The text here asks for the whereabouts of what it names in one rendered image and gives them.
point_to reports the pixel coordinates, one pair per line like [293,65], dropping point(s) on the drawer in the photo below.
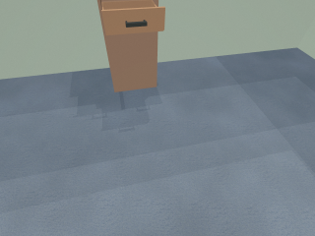
[115,14]

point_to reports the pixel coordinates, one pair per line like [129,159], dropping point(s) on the cabinet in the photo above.
[132,57]

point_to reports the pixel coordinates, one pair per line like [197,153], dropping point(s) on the handle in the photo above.
[142,23]

